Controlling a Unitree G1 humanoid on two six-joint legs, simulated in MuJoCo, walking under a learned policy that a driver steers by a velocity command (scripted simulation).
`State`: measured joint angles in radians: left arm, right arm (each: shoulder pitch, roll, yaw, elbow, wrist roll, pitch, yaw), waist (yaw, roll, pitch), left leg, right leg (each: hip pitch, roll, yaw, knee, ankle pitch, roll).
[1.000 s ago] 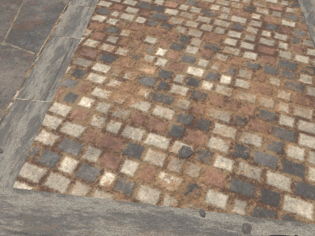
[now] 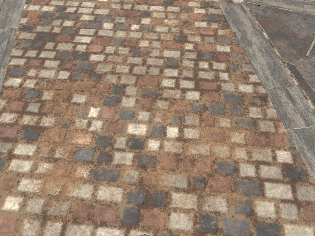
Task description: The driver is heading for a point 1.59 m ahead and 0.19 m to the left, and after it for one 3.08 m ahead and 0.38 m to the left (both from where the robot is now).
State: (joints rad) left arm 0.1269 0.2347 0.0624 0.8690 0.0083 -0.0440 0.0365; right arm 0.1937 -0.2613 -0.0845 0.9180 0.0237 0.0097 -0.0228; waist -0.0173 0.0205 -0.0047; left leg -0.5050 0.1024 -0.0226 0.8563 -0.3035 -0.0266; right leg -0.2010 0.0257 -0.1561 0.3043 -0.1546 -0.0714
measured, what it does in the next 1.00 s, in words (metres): walks ahead: left foot, then right foot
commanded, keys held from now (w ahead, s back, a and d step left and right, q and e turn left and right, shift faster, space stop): w+q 0.40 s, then w+e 0.38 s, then e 0.22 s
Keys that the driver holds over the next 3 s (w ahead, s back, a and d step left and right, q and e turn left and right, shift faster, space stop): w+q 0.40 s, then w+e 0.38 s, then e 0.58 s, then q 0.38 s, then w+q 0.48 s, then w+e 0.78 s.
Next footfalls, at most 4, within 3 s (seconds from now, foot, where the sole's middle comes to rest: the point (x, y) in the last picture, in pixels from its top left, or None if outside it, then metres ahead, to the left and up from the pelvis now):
0.20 left None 0.09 0.18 -0.78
0.66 right None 0.49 0.06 -0.78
1.10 left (101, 196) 0.68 0.28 -0.78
1.50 right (157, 216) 0.58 0.02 -0.78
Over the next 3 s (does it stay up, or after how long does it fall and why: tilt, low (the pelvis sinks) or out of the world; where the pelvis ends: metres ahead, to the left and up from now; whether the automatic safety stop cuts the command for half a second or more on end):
stays up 1.11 0.26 -0.01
